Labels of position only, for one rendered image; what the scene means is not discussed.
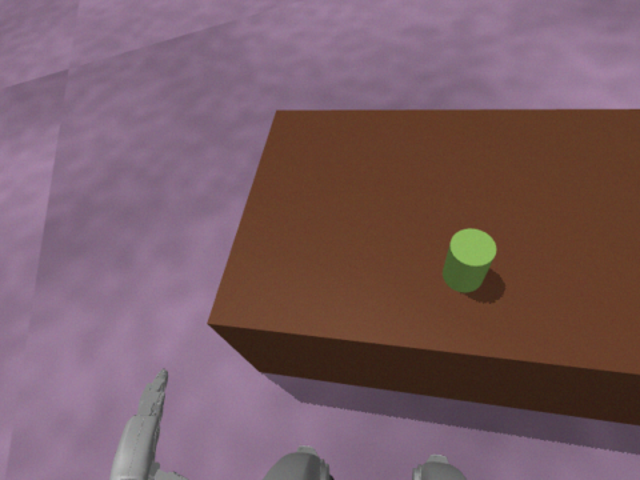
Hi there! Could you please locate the can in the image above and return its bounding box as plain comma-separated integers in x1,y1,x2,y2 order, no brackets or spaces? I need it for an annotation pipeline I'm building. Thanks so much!
443,229,497,293

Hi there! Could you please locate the left robot hand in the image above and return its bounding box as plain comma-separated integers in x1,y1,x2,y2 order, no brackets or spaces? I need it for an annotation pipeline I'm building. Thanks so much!
109,369,189,480

